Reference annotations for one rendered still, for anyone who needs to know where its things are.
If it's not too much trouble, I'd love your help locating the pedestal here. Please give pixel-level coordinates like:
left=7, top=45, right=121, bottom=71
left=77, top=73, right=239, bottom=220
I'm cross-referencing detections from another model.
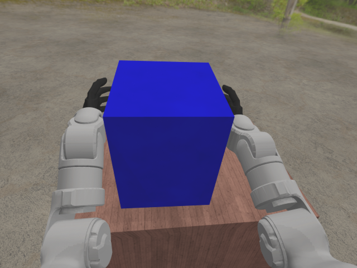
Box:
left=74, top=122, right=319, bottom=268

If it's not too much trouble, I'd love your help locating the robot right forearm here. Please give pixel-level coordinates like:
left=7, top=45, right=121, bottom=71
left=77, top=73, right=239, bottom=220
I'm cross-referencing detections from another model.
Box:
left=226, top=114, right=330, bottom=252

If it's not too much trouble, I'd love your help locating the left robot upper arm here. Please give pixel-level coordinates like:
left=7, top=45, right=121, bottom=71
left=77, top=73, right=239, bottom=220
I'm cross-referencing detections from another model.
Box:
left=41, top=217, right=112, bottom=268

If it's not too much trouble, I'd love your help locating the right robot upper arm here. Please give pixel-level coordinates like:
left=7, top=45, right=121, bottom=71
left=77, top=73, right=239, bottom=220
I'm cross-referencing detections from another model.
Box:
left=258, top=208, right=357, bottom=268

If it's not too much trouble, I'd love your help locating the robot left hand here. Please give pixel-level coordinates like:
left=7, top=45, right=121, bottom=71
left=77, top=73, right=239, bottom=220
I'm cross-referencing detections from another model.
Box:
left=83, top=78, right=111, bottom=112

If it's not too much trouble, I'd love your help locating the robot right hand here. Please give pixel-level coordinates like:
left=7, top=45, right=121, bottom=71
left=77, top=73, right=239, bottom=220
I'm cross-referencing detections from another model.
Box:
left=222, top=85, right=243, bottom=115

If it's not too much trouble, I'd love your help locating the robot left forearm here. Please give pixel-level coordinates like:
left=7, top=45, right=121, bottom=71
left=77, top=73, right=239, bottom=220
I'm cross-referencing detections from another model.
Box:
left=40, top=107, right=106, bottom=261

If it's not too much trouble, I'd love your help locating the carton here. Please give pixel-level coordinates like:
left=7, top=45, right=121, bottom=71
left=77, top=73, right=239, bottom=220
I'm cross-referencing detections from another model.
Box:
left=103, top=60, right=234, bottom=209

